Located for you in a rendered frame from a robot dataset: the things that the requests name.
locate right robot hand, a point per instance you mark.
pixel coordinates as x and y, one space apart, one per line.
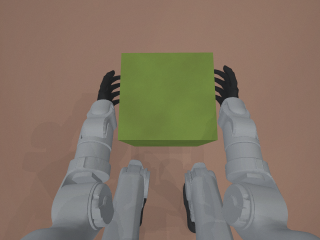
229 84

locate robot left foot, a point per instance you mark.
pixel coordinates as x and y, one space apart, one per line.
141 216

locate robot left upper arm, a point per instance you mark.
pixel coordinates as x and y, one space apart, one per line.
79 212

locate carton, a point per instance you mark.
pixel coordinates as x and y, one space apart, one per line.
167 99

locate robot right upper arm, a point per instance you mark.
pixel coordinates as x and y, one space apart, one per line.
259 213

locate robot right forearm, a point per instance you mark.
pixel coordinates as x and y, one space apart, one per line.
242 147

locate left robot hand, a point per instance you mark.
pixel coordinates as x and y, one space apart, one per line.
105 91

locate right robot thigh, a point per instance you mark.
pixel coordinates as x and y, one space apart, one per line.
202 191

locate robot left forearm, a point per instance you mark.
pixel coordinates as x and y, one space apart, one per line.
91 161

